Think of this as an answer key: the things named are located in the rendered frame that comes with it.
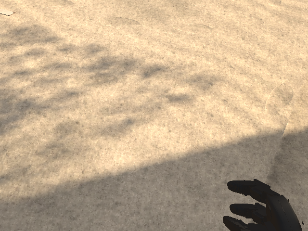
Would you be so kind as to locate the robot right hand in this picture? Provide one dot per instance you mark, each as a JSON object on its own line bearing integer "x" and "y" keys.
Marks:
{"x": 278, "y": 215}

